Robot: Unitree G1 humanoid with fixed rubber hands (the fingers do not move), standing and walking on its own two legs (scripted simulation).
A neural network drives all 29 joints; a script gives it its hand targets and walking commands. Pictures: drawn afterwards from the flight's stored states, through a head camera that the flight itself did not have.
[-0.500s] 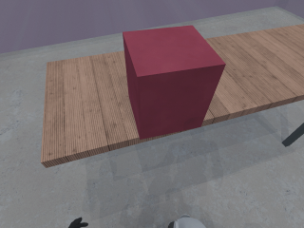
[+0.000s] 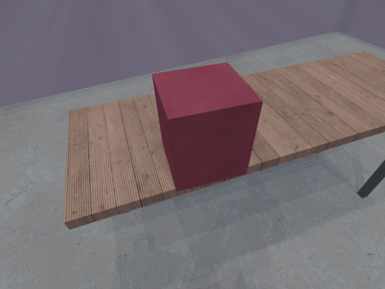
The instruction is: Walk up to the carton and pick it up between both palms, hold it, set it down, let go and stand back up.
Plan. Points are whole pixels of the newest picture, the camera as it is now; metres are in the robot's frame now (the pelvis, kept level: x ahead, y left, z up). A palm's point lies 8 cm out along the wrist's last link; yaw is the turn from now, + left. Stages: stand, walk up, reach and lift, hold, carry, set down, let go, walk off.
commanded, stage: walk up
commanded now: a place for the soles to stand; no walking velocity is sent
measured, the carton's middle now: (201, 126) +0.53 -0.01 +0.07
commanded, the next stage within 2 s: none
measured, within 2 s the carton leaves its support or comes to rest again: neither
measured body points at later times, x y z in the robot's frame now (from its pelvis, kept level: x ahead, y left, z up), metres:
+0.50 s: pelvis +0.03 -0.04 +0.00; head +0.04 -0.02 +0.45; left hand +0.09 +0.24 -0.14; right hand -0.03 -0.29 -0.13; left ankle +0.04 +0.10 -0.74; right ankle +0.10 -0.19 -0.69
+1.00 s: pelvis +0.14 -0.12 -0.02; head +0.19 -0.11 +0.43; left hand +0.11 +0.13 -0.16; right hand +0.30 -0.35 -0.15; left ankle +0.18 -0.01 -0.73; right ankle +0.14 -0.24 -0.74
